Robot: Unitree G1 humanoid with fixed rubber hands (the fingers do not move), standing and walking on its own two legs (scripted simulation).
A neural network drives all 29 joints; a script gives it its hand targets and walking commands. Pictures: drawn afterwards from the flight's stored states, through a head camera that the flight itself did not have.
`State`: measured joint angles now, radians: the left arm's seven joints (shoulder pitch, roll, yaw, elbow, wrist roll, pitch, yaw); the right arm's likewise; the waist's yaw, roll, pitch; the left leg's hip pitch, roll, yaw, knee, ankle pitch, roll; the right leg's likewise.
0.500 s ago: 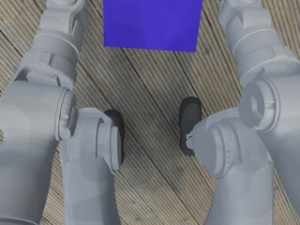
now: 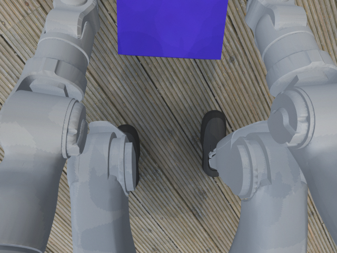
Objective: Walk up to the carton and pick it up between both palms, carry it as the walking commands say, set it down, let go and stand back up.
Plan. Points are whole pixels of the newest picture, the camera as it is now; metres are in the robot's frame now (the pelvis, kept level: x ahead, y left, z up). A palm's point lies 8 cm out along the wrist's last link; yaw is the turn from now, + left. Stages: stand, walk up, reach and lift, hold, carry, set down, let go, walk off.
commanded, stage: reach and lift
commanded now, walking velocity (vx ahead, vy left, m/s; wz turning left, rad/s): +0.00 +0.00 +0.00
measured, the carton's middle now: out of the picture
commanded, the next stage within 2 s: none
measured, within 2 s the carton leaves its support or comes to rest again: leaves its support in 0.04 s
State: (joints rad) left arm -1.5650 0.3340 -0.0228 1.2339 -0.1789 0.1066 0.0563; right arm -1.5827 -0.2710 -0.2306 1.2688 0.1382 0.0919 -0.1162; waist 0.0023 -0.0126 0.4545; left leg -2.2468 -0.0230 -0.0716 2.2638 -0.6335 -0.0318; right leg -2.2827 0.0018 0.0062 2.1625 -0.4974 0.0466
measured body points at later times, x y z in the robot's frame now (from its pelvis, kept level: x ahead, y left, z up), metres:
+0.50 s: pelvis -0.02 +0.00 +0.00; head +0.35 +0.03 +0.24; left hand +0.55 +0.15 -0.17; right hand +0.57 -0.14 -0.15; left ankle +0.09 +0.13 -0.33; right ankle +0.14 -0.13 -0.33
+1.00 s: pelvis -0.03 +0.00 +0.04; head +0.32 +0.03 +0.30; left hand +0.55 +0.15 -0.09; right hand +0.55 -0.13 -0.09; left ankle +0.09 +0.13 -0.33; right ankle +0.14 -0.13 -0.33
